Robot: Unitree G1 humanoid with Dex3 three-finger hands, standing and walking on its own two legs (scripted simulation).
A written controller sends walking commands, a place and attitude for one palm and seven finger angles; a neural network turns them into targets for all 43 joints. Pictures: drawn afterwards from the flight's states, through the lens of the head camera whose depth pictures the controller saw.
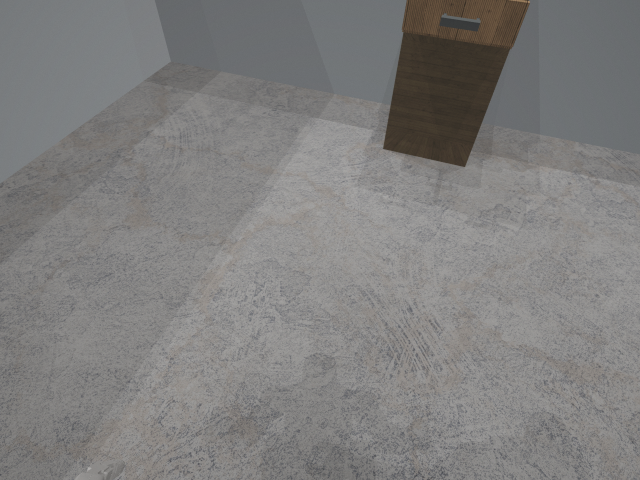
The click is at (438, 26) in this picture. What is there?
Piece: drawer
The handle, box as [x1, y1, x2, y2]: [439, 13, 480, 31]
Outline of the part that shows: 441,17 439,25 477,31 480,21 479,18 475,20 448,16 446,13 444,13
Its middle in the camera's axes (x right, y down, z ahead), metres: +0.47 -0.73 +1.30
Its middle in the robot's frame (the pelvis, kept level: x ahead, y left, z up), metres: +1.49 -0.39 +0.00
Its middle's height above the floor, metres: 0.77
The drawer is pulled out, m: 0.26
